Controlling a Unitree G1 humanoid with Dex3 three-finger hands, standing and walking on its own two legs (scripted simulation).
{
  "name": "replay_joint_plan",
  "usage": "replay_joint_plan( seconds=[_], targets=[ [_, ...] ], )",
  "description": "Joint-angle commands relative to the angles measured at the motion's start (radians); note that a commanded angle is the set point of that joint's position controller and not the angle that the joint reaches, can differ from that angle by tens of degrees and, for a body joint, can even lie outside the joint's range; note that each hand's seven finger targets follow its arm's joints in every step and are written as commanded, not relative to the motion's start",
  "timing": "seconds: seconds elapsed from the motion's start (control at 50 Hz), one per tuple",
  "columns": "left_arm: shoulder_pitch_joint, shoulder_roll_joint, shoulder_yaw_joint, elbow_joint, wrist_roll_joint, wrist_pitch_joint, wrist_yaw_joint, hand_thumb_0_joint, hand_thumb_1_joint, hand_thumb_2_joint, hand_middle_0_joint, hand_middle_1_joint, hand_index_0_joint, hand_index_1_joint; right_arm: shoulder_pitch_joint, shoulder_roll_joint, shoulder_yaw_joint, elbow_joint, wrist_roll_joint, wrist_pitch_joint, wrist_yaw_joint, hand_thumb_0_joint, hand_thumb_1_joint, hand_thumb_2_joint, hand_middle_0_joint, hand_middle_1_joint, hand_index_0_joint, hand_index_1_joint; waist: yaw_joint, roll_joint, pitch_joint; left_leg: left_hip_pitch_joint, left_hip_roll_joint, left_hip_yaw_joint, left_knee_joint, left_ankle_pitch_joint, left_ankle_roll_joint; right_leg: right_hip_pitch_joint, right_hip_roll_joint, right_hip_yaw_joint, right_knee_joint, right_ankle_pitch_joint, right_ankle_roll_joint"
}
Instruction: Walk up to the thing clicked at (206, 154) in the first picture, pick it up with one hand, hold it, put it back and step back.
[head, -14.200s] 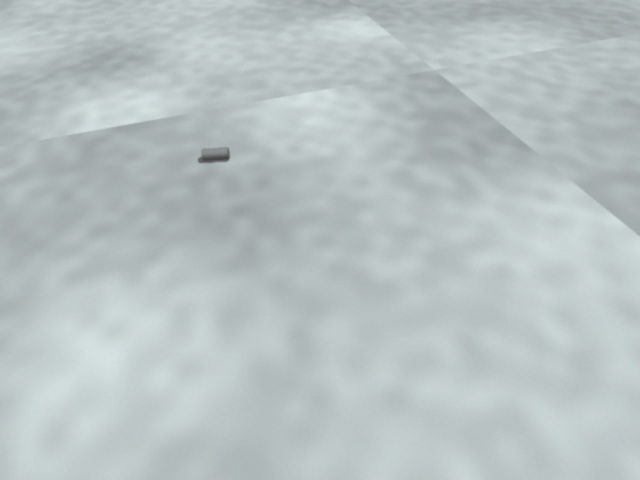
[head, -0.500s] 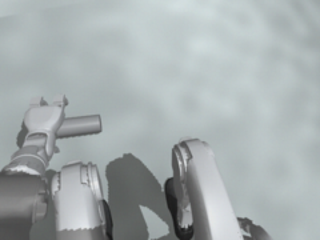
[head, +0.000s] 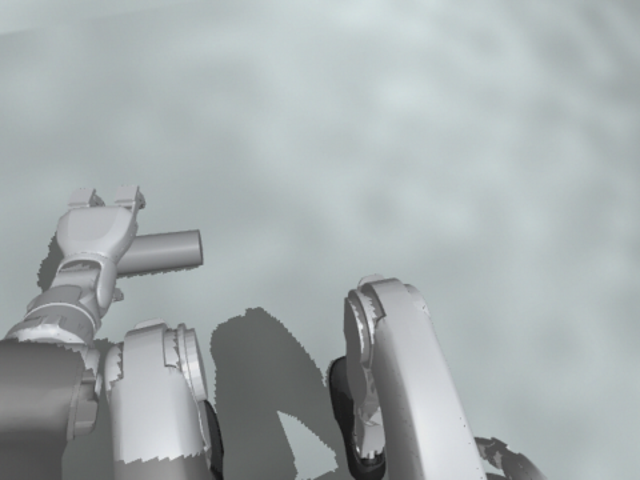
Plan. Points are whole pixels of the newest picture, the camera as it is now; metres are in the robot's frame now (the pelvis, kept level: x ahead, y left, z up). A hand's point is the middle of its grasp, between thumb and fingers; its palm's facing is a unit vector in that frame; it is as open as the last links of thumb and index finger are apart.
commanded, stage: approach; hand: left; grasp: from above
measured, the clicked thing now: (159, 251) +0.47 +0.17 -0.30
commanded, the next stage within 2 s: close in in 0.42 s
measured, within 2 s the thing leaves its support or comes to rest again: neither
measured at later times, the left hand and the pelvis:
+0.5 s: hand (120, 249) +0.45 +0.21 -0.18, palm faces -0.48 -0.02 -0.88, open 13.9 cm; pelvis +0.00 +0.00 +0.00, yaw -1 degrees
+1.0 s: hand (135, 252) +0.45 +0.20 -0.22, palm faces -0.49 -0.02 -0.87, open 14.0 cm; pelvis +0.00 +0.00 -0.02, yaw -2 degrees
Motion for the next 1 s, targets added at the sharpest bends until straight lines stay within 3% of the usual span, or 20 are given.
replay_joint_plan(
  seconds=[0.0, 0.04, 0.08, 0.16, 0.18, 0.28, 0.3, 0.32, 0.36, 0.38, 0.42, 0.46, 0.52, 0.6, 0.64, 0.7, 0.76, 0.86, 0.9, 0.98],
  targets=[
    [-0.427, 0.059, -0.039, -0.040, 0.010, 0.001, 0.057, 0.000, -0.555, 1.127, -0.091, -1.022, -0.067, -1.047, 0.221, -0.218, -0.045, 0.015, -0.022, -0.016, -0.003, 0.000, -0.901, -0.897, 0.200, 0.300, 0.200, 0.300, -0.109, 0.179, -0.576, 0.441, -0.039, 0.104, -0.221, 0.106, 0.050, 0.292, 0.041, -0.125, -0.257, 0.159, -0.059],
    [-0.503, 0.086, -0.027, -0.026, -0.001, 0.003, 0.070, 0.000, -0.543, 1.156, -0.095, -1.050, -0.071, -1.074, 0.212, -0.222, -0.028, 0.006, -0.022, -0.021, -0.004, 0.000, -0.899, -0.896, 0.200, 0.300, 0.200, 0.300, -0.122, 0.177, -0.553, 0.401, -0.042, 0.100, -0.220, 0.069, 0.055, 0.280, 0.041, -0.123, -0.265, 0.126, -0.060],
    [-0.487, 0.136, -0.004, 0.002, 0.022, 0.014, 0.085, 0.000, -0.548, 1.137, -0.092, -1.043, -0.070, -1.066, 0.210, -0.234, -0.030, 0.007, -0.031, -0.025, 0.000, 0.000, -0.902, -0.898, 0.200, 0.300, 0.200, 0.300, -0.095, 0.224, -0.575, 0.421, -0.045, 0.107, -0.229, 0.068, 0.051, 0.294, 0.036, -0.120, -0.258, 0.123, -0.063],
    [-0.369, 0.173, 0.060, 0.061, 0.039, 0.054, 0.111, 0.000, -0.546, 1.173, -0.097, -1.054, -0.069, -1.081, 0.203, -0.243, -0.025, -0.021, -0.048, -0.020, 0.025, 0.000, -0.902, -0.898, 0.200, 0.300, 0.200, 0.300, -0.075, 0.255, -0.606, 0.451, -0.045, 0.112, -0.234, 0.122, 0.049, 0.329, 0.043, -0.128, -0.228, 0.182, -0.064],
    [-0.367, 0.176, 0.070, 0.016, 0.031, 0.060, 0.116, 0.000, -0.556, 1.166, -0.093, -1.038, -0.064, -1.068, 0.192, -0.238, -0.025, -0.037, -0.045, -0.018, 0.030, 0.000, -0.901, -0.898, 0.200, 0.300, 0.200, 0.300, -0.049, 0.286, -0.656, 0.466, -0.044, 0.116, -0.242, 0.149, 0.047, 0.352, 0.045, -0.123, -0.231, 0.206, -0.065],
    [-0.266, 0.261, 0.157, -0.012, 0.009, 0.092, 0.110, 0.000, -0.565, 1.170, -0.088, -1.029, -0.056, -1.061, 0.202, -0.244, -0.033, -0.050, -0.039, -0.009, 0.052, 0.000, -0.900, -0.897, 0.200, 0.300, 0.200, 0.300, -0.046, 0.207, -0.640, 0.385, -0.042, 0.127, -0.210, 0.171, 0.069, 0.419, 0.044, -0.107, -0.232, 0.246, -0.051],
    [-0.263, 0.237, 0.144, -0.024, -0.008, 0.091, 0.099, 0.000, -0.572, 1.155, -0.082, -1.033, -0.052, -1.063, 0.202, -0.235, -0.035, -0.050, -0.035, -0.012, 0.056, 0.000, -0.904, -0.898, 0.200, 0.300, 0.200, 0.300, -0.051, 0.192, -0.633, 0.373, -0.042, 0.127, -0.200, 0.162, 0.070, 0.425, 0.043, -0.104, -0.230, 0.242, -0.049],
    [-0.285, 0.159, 0.090, -0.108, -0.031, 0.078, 0.083, 0.000, -0.581, 1.154, -0.079, -1.038, -0.049, -1.068, 0.188, -0.220, -0.033, -0.067, -0.032, -0.015, 0.061, 0.000, -0.905, -0.899, 0.200, 0.300, 0.200, 0.300, -0.044, 0.219, -0.690, 0.397, -0.041, 0.128, -0.213, 0.180, 0.068, 0.464, 0.046, -0.100, -0.239, 0.261, -0.047],
    [-0.255, 0.108, 0.047, -0.018, -0.059, 0.068, 0.055, 0.000, -0.558, 1.120, -0.077, -1.061, -0.060, -1.078, 0.212, -0.224, -0.035, -0.039, -0.027, -0.026, 0.064, 0.000, -0.908, -0.899, 0.200, 0.300, 0.200, 0.300, -0.081, 0.145, -0.626, 0.350, -0.041, 0.120, -0.191, 0.141, 0.071, 0.432, 0.047, -0.104, -0.250, 0.221, -0.040],
    [-0.270, 0.141, 0.064, -0.032, -0.073, 0.054, 0.041, 0.000, -0.557, 1.111, -0.076, -1.060, -0.060, -1.076, 0.235, -0.241, -0.044, -0.033, -0.026, -0.031, 0.063, 0.000, -0.908, -0.900, 0.200, 0.300, 0.200, 0.300, -0.091, 0.126, -0.604, 0.311, -0.042, 0.118, -0.187, 0.120, 0.073, 0.433, 0.048, -0.100, -0.259, 0.190, -0.040],
    [-0.298, 0.175, 0.077, -0.125, -0.079, 0.026, 0.012, 0.000, -0.597, 1.144, -0.077, -1.042, -0.047, -1.072, 0.274, -0.239, -0.058, -0.011, -0.013, -0.021, 0.049, 0.000, -0.910, -0.901, 0.200, 0.300, 0.200, 0.300, -0.068, 0.138, -0.670, 0.345, -0.039, 0.113, -0.211, 0.129, 0.068, 0.468, 0.046, -0.101, -0.278, 0.189, -0.044],
    [-0.409, 0.073, -0.016, -0.198, -0.082, -0.011, -0.012, 0.000, -0.590, 1.188, -0.087, -1.091, -0.056, -1.123, 0.268, -0.214, -0.054, 0.000, -0.009, -0.020, 0.042, 0.000, -0.915, -0.903, 0.200, 0.300, 0.199, 0.300, -0.090, 0.179, -0.709, 0.404, -0.033, 0.106, -0.210, 0.132, 0.056, 0.439, 0.051, -0.106, -0.277, 0.192, -0.052],
    [-0.473, 0.043, -0.066, -0.134, -0.064, -0.039, -0.002, 0.000, -0.529, 1.199, -0.106, -1.113, -0.087, -1.131, 0.258, -0.218, -0.043, 0.005, -0.008, -0.031, 0.036, 0.000, -0.910, -0.901, 0.199, 0.300, 0.199, 0.300, -0.123, 0.148, -0.629, 0.379, -0.035, 0.101, -0.186, 0.108, 0.054, 0.383, 0.056, -0.114, -0.271, 0.170, -0.053],
    [-0.433, 0.145, 0.001, -0.056, 0.007, -0.037, 0.071, 0.000, -0.517, 1.209, -0.117, -1.077, -0.092, -1.102, 0.240, -0.218, -0.024, 0.010, -0.019, -0.029, 0.026, 0.000, -0.903, -0.899, 0.200, 0.300, 0.200, 0.300, -0.066, 0.194, -0.585, 0.422, -0.041, 0.099, -0.220, 0.090, 0.046, 0.333, 0.050, -0.131, -0.253, 0.136, -0.064],
    [-0.405, 0.153, 0.016, 0.043, 0.041, -0.021, 0.109, 0.000, -0.499, 1.184, -0.105, -1.091, -0.090, -1.105, 0.221, -0.235, -0.019, 0.005, -0.035, -0.033, 0.031, 0.000, -0.899, -0.897, 0.200, 0.300, 0.200, 0.300, -0.096, 0.194, -0.535, 0.411, -0.044, 0.100, -0.216, 0.090, 0.048, 0.305, 0.052, -0.141, -0.234, 0.144, -0.063],
    [-0.375, 0.201, 0.072, 0.089, 0.067, 0.010, 0.152, 0.000, -0.523, 1.182, -0.104, -1.039, -0.078, -1.064, 0.202, -0.251, -0.021, -0.008, -0.048, -0.037, 0.039, 0.000, -0.897, -0.897, 0.200, 0.300, 0.200, 0.300, -0.091, 0.208, -0.526, 0.410, -0.045, 0.103, -0.218, 0.091, 0.051, 0.297, 0.047, -0.134, -0.230, 0.148, -0.063],
    [-0.384, 0.203, 0.085, 0.081, 0.060, 0.037, 0.172, 0.000, -0.572, 1.142, -0.084, -0.977, -0.043, -1.018, 0.177, -0.255, -0.022, -0.020, -0.063, -0.040, 0.055, 0.000, -0.900, -0.904, 0.199, 0.300, 0.199, 0.300, -0.092, 0.276, -0.562, 0.445, -0.039, 0.101, -0.222, 0.112, 0.046, 0.298, 0.052, -0.138, -0.220, 0.175, -0.062],
    [-0.380, 0.167, 0.060, 0.130, 0.011, 0.039, 0.135, 0.000, -0.585, 1.154, -0.079, -0.965, -0.034, -1.010, 0.183, -0.246, 0.008, -0.021, -0.079, -0.060, 0.077, 0.000, -0.897, -0.902, 0.200, 0.300, 0.199, 0.300, -0.151, 0.212, -0.501, 0.348, -0.041, 0.095, -0.173, 0.085, 0.059, 0.321, 0.052, -0.138, -0.219, 0.163, -0.051],
    [-0.383, 0.196, 0.073, 0.087, -0.007, 0.019, 0.120, 0.000, -0.584, 1.158, -0.083, -0.967, -0.037, -1.013, 0.206, -0.256, 0.009, -0.014, -0.075, -0.059, 0.075, 0.000, -0.896, -0.901, 0.199, 0.300, 0.199, 0.300, -0.136, 0.209, -0.559, 0.353, -0.040, 0.092, -0.166, 0.110, 0.058, 0.366, 0.051, -0.135, -0.224, 0.179, -0.045],
    [-0.399, 0.128, 0.000, 0.096, -0.024, -0.036, 0.107, 0.000, -0.569, 1.106, -0.075, -0.983, -0.043, -1.016, 0.214, -0.257, 0.036, -0.007, -0.090, -0.087, 0.094, 0.000, -0.900, -0.902, 0.199, 0.300, 0.199, 0.300, -0.163, 0.229, -0.568, 0.394, -0.035, 0.075, -0.145, 0.148, 0.043, 0.364, 0.063, -0.166, -0.185, 0.218, -0.042]
  ],
)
